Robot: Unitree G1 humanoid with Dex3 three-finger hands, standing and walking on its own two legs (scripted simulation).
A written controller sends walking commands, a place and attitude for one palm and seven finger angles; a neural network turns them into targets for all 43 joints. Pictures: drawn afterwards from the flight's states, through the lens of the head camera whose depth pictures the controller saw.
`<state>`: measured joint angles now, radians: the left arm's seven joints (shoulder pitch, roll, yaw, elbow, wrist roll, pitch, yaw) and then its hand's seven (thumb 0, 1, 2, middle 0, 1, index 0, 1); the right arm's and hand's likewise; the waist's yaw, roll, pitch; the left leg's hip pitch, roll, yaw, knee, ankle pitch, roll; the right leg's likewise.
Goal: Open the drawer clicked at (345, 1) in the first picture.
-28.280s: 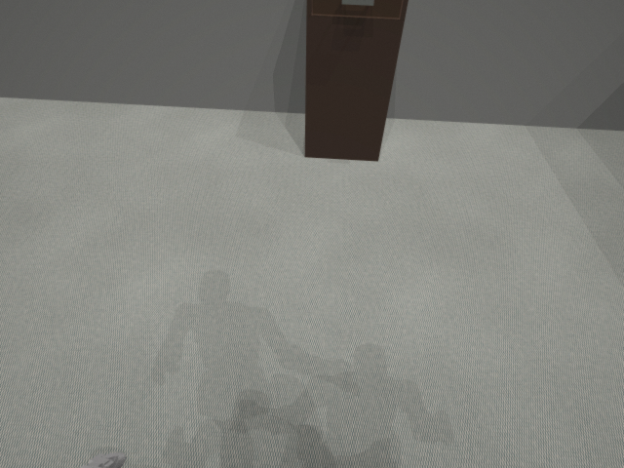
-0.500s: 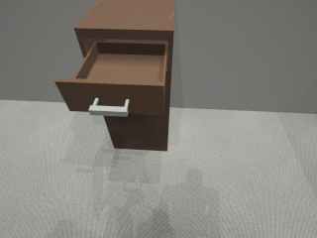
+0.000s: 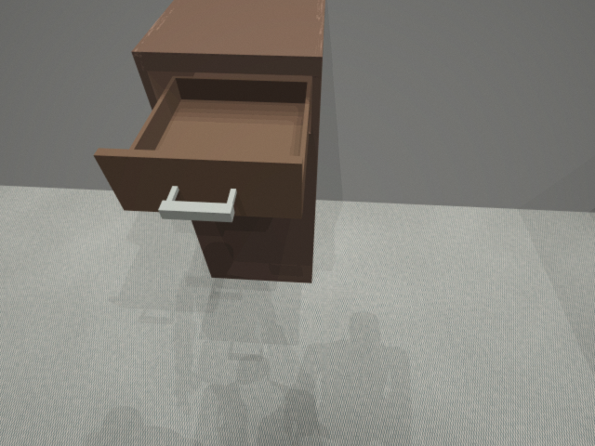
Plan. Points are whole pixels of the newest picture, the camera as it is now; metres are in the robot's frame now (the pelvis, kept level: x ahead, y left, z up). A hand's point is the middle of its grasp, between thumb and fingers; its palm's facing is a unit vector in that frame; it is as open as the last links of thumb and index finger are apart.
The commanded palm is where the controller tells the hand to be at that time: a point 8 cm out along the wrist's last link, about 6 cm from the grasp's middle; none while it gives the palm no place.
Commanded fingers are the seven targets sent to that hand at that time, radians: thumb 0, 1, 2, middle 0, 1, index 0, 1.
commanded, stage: look to check the result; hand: left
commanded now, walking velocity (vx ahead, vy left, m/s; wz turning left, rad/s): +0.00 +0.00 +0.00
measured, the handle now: (200, 202) +0.49 +0.20 +0.01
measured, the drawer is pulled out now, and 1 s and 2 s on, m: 0.29 0.29 0.29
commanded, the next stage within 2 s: stand and wait in 0.04 s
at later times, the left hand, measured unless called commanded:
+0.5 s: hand out of the picture +0.00 +0.16 -0.17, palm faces +0.04 -0.98 -0.19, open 7.4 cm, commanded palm none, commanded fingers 0.00 0.90 0.90 -0.20 -0.30 -0.20 -0.30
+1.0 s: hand out of the picture +0.00 +0.15 -0.17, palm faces +0.05 -0.98 -0.19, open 7.4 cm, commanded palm none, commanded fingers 0.00 0.90 0.90 -0.20 -0.30 -0.20 -0.30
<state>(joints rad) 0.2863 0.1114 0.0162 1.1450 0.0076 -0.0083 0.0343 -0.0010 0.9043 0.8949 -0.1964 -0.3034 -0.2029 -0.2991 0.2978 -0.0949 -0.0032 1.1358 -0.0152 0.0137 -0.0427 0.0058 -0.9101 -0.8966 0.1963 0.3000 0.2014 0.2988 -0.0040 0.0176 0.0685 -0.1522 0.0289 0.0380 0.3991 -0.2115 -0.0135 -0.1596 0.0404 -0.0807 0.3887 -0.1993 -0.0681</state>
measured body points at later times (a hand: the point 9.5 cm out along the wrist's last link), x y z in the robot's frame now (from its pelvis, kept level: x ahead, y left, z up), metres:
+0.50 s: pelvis +0.01 +0.00 +0.00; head +0.02 -0.01 +0.45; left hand +0.00 +0.21 -0.16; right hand -0.02 -0.20 -0.17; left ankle +0.00 +0.13 -0.74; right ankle +0.01 -0.07 -0.74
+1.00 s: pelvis +0.01 -0.01 +0.00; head +0.03 -0.02 +0.45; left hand +0.00 +0.21 -0.16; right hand -0.02 -0.21 -0.17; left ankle +0.00 +0.13 -0.74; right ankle +0.01 -0.07 -0.74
